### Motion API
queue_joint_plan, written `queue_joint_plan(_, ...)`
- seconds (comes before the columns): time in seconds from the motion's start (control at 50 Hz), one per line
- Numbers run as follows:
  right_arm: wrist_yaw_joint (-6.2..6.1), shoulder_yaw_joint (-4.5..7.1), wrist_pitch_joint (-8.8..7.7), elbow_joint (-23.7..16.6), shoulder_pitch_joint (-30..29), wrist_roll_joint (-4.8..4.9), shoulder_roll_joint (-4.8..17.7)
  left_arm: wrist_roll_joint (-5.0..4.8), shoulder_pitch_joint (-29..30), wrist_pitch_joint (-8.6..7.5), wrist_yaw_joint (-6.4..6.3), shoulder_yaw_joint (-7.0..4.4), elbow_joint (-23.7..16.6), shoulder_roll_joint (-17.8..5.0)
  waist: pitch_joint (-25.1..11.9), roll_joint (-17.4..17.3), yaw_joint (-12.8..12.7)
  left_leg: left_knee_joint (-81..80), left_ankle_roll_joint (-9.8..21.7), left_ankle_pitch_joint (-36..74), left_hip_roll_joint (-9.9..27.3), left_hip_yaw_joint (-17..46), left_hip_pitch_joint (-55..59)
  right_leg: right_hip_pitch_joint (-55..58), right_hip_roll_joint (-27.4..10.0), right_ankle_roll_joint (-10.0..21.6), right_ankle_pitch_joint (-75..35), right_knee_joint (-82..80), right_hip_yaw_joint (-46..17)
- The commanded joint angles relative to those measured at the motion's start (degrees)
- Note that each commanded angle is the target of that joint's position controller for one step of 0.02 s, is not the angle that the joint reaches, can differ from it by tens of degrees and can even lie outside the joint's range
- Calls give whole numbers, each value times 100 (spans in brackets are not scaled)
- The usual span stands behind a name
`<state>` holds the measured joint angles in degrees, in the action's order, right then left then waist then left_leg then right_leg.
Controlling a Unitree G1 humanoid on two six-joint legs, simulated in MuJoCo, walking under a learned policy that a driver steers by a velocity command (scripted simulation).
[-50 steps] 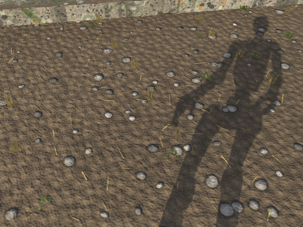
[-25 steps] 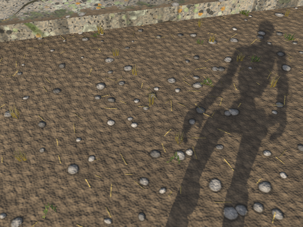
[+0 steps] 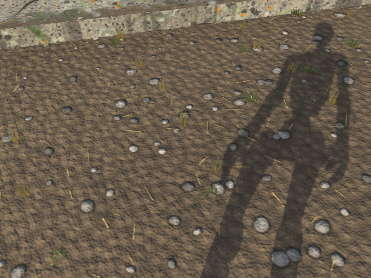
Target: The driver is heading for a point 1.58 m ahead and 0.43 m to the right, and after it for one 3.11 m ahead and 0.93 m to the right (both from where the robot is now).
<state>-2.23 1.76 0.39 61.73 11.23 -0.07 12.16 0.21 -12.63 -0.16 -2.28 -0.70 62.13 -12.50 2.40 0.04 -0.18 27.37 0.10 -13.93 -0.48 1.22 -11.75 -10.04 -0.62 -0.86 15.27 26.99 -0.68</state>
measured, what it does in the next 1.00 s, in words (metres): walks ahead: left foot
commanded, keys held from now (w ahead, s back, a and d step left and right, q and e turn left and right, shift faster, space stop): no key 0.20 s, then w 0.80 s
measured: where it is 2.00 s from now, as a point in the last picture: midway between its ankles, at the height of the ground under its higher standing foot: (199, 195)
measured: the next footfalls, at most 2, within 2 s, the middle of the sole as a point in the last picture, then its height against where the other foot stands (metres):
left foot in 0.88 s outside the picture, level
right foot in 1.42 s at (229, 222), level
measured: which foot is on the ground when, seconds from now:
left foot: down 0.00-0.48, up 0.50-0.86, down 0.88-1.00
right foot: down 0.00-0.88, up 0.90-1.00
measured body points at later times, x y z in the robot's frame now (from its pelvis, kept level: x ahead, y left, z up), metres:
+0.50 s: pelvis +0.05 -0.02 -0.01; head +0.05 -0.03 +0.44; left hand +0.05 +0.23 -0.16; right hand +0.03 -0.28 -0.17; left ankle +0.01 +0.12 -0.74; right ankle +0.00 -0.12 -0.74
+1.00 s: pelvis +0.30 +0.02 -0.01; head +0.33 +0.02 +0.44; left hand +0.29 +0.28 -0.15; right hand +0.45 -0.24 -0.13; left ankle +0.38 +0.10 -0.74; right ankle +0.15 -0.12 -0.63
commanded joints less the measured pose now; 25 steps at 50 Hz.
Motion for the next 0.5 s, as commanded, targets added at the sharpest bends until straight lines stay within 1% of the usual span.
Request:
queue_joint_plan(0.02,-17,80,-40,-103,132,2,583,-2,-219,-36,-21,-84,-103,-574,-17,-20,5,-466,114,651,152,138,85,-278,-74,90,-555,-490,-51)
queue_joint_plan(0.2,-21,39,-40,12,244,8,525,-8,-402,-35,-28,-60,-26,-496,11,-19,11,-461,115,637,143,112,47,-308,-55,97,-557,-477,-41)
queue_joint_plan(0.22,-25,23,-34,76,354,7,465,-10,-525,-28,-32,-46,40,-427,-127,-25,13,-489,126,35,86,56,99,-257,10,111,-17,-483,28)
queue_joint_plan(0.24,-39,47,-20,93,391,40,525,-44,-561,-15,-47,-63,55,-457,-42,-46,20,-451,186,-946,5,11,-15,-372,113,172,820,-383,108)
queue_joint_plan(0.26,-52,85,-18,78,414,76,630,-70,-530,-14,-64,-93,12,-538,141,-62,33,-421,289,-1965,-6,47,-256,-604,150,268,1712,-279,106)
queue_joint_plan(0.28,-55,99,-43,37,405,85,664,-77,-487,-39,-71,-104,-51,-561,397,-90,41,-477,396,-2617,79,190,-523,-876,113,363,2279,-234,29)
queue_joint_plan(0.3,-44,105,-100,0,421,98,664,-87,-477,-96,-62,-99,-102,-521,572,-140,48,-536,502,-2868,208,385,-657,-1072,50,442,2433,-175,-64)
queue_joint_plan(0.32,-21,114,-176,-6,508,123,660,-103,-486,-174,-38,-91,-136,-456,622,-209,73,-584,604,-2882,355,604,-625,-1198,-2,483,2311,-59,-122)
queue_joint_plan(0.34,6,133,-250,15,665,145,681,-110,-466,-255,-5,-88,-170,-400,588,-294,127,-655,722,-2879,533,873,-472,-1334,-12,491,2093,141,-115)
queue_joint_plan(0.36,35,164,-310,47,855,163,751,-114,-407,-327,35,-82,-224,-335,525,-445,189,-812,873,-2978,768,1251,-259,-1506,33,477,1830,429,-27)
queue_joint_plan(0.38,62,200,-350,70,1006,176,855,-126,-363,-392,78,-67,-284,-232,450,-695,205,-1081,1059,-3153,1082,1759,-90,-1605,117,457,1490,796,141)
queue_joint_plan(0.4,79,230,-374,57,1030,182,949,-151,-381,-449,117,-51,-319,-140,399,-939,151,-1360,1236,-3251,1397,2250,-91,-1527,164,477,1144,1099,275)
queue_joint_plan(0.42,87,236,-388,-9,926,181,962,-164,-402,-489,143,-56,-329,-154,447,-939,73,-1492,1303,-3174,1521,2446,-370,-1254,125,561,1020,1121,247)
queue_joint_plan(0.44,95,229,-394,-125,675,183,953,-168,-565,-519,159,-66,-287,-156,507,-868,-99,-1446,1230,-2996,1432,2284,-765,-786,113,667,1016,836,224)
queue_joint_plan(0.46,108,215,-396,-308,212,206,946,-173,-1024,-536,161,-72,-138,-135,578,-777,-400,-1162,1048,-2662,1153,1828,-1365,0,89,775,973,195,142)
queue_joint_plan(0.48,122,161,-425,-536,-309,231,748,-163,-1697,-556,150,-148,83,-383,591,-261,-707,-314,720,-1964,661,1026,-2049,752,-256,905,1066,-393,-509)
queue_joint_plan(0.5,139,67,-548,-759,-571,216,327,-202,-2459,-586,163,-324,316,-982,464,1226,-859,1631,273,-1030,-151,-244,-2963,1657,-1145,1300,1384,-1233,-2199)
